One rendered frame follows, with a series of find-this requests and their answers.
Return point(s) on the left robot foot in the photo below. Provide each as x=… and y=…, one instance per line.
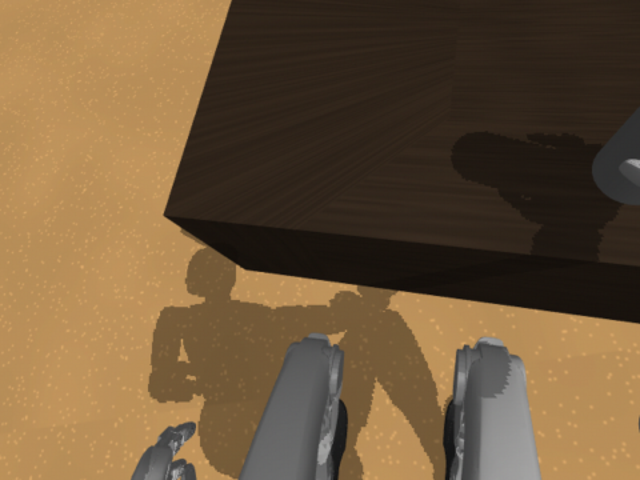
x=339, y=443

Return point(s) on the left robot hand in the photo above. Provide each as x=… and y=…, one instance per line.
x=156, y=462

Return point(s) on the right robot hand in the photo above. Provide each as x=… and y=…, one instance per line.
x=631, y=170

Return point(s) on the bottle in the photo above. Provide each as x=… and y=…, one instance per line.
x=624, y=145

